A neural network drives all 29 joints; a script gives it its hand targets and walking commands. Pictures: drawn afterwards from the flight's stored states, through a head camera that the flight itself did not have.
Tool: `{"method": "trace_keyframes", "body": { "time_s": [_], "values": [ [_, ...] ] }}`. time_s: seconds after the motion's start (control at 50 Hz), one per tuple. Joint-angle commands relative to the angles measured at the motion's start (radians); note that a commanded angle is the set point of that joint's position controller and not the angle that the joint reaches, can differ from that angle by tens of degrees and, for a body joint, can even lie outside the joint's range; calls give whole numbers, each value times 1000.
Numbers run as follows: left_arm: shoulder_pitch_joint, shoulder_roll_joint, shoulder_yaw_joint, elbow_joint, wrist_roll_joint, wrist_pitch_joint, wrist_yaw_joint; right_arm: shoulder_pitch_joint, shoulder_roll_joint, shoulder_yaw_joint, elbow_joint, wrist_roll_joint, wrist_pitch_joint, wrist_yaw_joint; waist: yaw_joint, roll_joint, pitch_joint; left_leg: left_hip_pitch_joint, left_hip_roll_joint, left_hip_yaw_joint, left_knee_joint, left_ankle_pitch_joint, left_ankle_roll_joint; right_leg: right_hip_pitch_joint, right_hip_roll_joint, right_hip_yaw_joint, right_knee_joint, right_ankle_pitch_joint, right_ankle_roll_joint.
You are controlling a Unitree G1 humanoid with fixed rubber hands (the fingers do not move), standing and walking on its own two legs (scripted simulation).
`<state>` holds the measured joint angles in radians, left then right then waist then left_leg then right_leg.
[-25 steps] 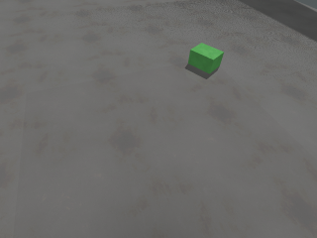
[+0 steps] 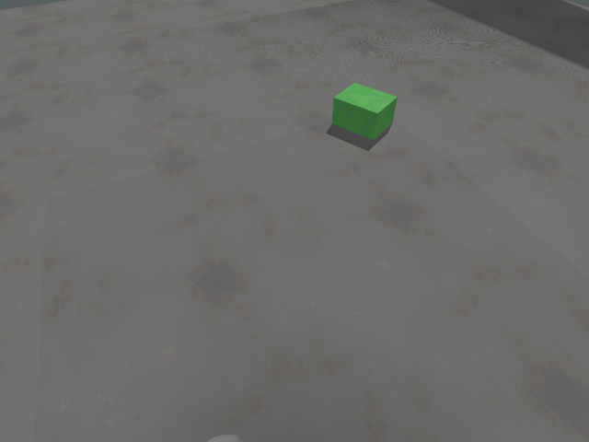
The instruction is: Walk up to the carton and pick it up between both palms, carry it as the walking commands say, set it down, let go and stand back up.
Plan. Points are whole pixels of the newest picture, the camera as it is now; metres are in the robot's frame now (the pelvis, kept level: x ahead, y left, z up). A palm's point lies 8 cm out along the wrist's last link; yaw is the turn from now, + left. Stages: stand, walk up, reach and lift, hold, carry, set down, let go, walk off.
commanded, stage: walk up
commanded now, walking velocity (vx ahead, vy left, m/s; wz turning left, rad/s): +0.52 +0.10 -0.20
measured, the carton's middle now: (363, 110) +2.04 -0.27 -0.68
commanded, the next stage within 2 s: none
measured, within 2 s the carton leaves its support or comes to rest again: neither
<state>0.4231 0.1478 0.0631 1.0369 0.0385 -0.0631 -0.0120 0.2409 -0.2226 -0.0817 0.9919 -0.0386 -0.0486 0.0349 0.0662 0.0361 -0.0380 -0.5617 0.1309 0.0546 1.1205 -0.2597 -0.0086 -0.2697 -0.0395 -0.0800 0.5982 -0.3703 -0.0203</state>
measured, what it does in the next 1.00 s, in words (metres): walks ahead: left foot, then right foot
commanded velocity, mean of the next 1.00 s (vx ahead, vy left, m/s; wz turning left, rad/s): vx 0.50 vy -0.06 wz -0.06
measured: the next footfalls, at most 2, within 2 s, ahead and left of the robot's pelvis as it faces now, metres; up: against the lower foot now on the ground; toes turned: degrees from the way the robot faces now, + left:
left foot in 0.34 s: +0.34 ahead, +0.16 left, +0.00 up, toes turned +5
right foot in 0.90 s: +0.61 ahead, -0.15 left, +0.00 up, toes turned -11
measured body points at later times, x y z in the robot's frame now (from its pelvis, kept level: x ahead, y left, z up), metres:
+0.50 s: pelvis +0.26 +0.07 +0.01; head +0.29 +0.09 +0.45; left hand +0.24 +0.31 -0.15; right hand +0.30 -0.18 -0.13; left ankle +0.30 +0.16 -0.73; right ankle +0.15 -0.07 -0.63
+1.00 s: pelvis +0.51 -0.04 +0.00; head +0.55 -0.05 +0.44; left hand +0.64 +0.19 -0.14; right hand +0.42 -0.25 -0.16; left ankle +0.38 +0.12 -0.65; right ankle +0.57 -0.14 -0.73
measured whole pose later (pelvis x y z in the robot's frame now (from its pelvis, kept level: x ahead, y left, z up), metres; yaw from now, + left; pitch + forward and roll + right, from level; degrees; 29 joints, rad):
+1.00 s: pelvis +0.51 -0.04 +0.00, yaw -3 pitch +2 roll +0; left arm 0.12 0.17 0.05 0.98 0.03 -0.09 -0.03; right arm 0.44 -0.15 -0.06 1.07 -0.02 -0.07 -0.01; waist -0.05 0.03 0.05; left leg -0.32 0.13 0.05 1.12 -0.39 -0.01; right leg -0.41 -0.04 -0.15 0.58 -0.20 -0.05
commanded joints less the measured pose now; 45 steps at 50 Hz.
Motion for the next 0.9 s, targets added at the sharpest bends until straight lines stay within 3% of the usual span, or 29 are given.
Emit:
{"method": "trace_keyframes", "body": {
  "time_s": [0.0, 0.04, 0.12, 0.22, 0.26, 0.28, 0.3, 0.32, 0.34, 0.36, 0.38, 0.4, 0.42, 0.44, 0.46, 0.52, 0.62, 0.7, 0.78, 0.82, 0.84, 0.86, 0.88],
  "values": [
    [55, 136, 19, -45, -4, -42, 2, -60, -37, -4, -68, 5, -3, 27, -26, -137, 175, -217, 53, -16, 7, 139, -36, 52, -254, 377, -502, -63, -87],
    [115, 109, 1, -18, -10, -49, 7, -78, -9, 5, -74, 9, 19, 30, -31, -145, 176, -200, 37, 0, -48, 202, -31, 101, -225, 275, -492, 124, -74],
    [208, 101, -5, -1, -16, -51, 18, -239, 18, 21, -104, 10, 26, 30, 14, -159, 162, -198, -16, 42, -242, 236, -29, 261, -210, 175, -463, 396, -72],
    [231, 119, 0, 21, -8, -44, 35, -350, 15, 21, -134, 20, 16, 29, 37, -224, 175, -59, -68, 93, -493, 203, -14, 311, -240, 117, -442, 513, -67],
    [197, 117, 3, 34, -5, -41, 36, -287, 5, 15, -124, 20, 2, 20, -1, -270, 154, 99, -95, 98, -577, 154, 9, 284, -225, 67, -379, 618, -39],
    [192, 124, 7, 50, -6, -37, 36, -201, -8, 6, -111, 18, -10, 11, -40, -307, 101, 230, -114, 107, -586, 134, 19, 280, -205, 47, -291, 700, -33],
    [202, 136, 12, 63, -12, -30, 36, -64, -40, -12, -69, 16, -23, -1, -86, -262, 20, 417, -135, 131, -617, 129, 26, 242, -168, 12, -118, 732, -27],
    [211, 129, 11, 69, -15, -28, 32, 81, -82, -32, -25, 10, -32, -15, -139, -191, -54, 613, -93, 115, -578, 106, 25, 114, -141, -1, 64, 601, -21],
    [225, 90, 8, 53, -9, -28, 28, 221, -179, -53, -16, 2, -38, -26, -187, 14, -146, 780, 162, -188, -603, 22, 43, -81, -91, 2, 382, 174, -14],
    [288, 17, 5, 41, -28, -29, 15, 317, -242, -63, 36, 13, -25, -24, -182, 251, -246, 877, 365, -642, -795, 32, 148, -281, 30, 78, 634, -151, -5],
    [212, 62, 19, 30, -20, -24, 13, 256, -229, -51, 25, 25, -19, -26, -148, 125, -164, 717, 389, -710, -891, -58, 150, -314, -24, 163, 744, -80, -5],
    [128, 70, 18, 8, -17, -19, 5, 150, -171, -32, 21, 30, -19, -34, -110, 20, -35, 569, 358, -601, -887, -22, 144, -328, -65, 172, 743, 19, -1],
    [83, 46, 14, 11, -13, -17, 0, 109, -101, -10, 20, 23, -26, -34, -87, -39, 38, 455, 293, -439, -877, 101, 127, -299, -106, 167, 690, 101, 2],
    [39, 32, 12, 9, -8, -8, -7, 83, -37, 10, 30, 20, -35, -33, -68, -19, 69, 374, 212, -297, -897, 135, 89, -269, -127, 155, 636, 149, 2],
    [71, 20, 12, 9, -5, 5, -12, 86, -23, 16, 33, 7, -43, -33, -50, 63, 71, 335, 187, -237, -906, 156, 84, -232, -125, 136, 614, 182, 3],
    [32, 32, 15, -15, 2, 43, -26, 169, -23, 25, 47, 11, -56, -33, -39, 74, 78, 349, 165, -155, -914, 238, 88, -286, -101, 89, 577, 233, 28],
    [-214, 42, 6, -110, 1, 57, -58, 297, -33, 22, 48, 13, -56, -47, -84, 101, 149, 414, 158, -84, -952, 280, 76, -423, -97, 31, 385, 345, 65],
    [-386, 41, -4, -162, -14, 46, -73, 368, -38, 15, 59, 15, -57, -56, -130, 118, 182, 476, 168, -29, -979, 272, 76, -394, -85, -4, 141, 391, 66],
    [-474, 49, -5, -182, -23, 30, -66, 380, -67, 4, 75, 9, -54, -61, -148, 150, 188, 493, 179, 6, -966, 311, 85, -255, -50, -49, -21, 327, 51],
    [-429, 40, -10, -171, -10, 15, -51, 359, -45, 10, 87, 10, -44, -55, -113, 196, 160, 501, 158, 34, -898, 346, 79, -125, -15, -79, -64, 222, 31],
    [-343, 65, 2, -138, -3, 4, -40, 354, -51, 9, 89, 16, -40, -53, -75, 156, 124, 490, 150, 56, -787, 429, 73, -4, 16, -104, -97, 194, 20],
    [-222, 102, 20, -85, 2, -7, -27, 358, -60, 8, 89, 17, -36, -53, -33, 78, 49, 450, 115, 91, -603, 490, 58, 160, 37, -117, -129, 179, 0],
    [-56, 171, 40, -36, 1, -19, -11, 342, -58, 8, 71, 15, -38, -51, 34, 23, -68, 306, 88, 94, -369, 348, 34, 389, -53, -31, -95, 148, -39]
  ]
}}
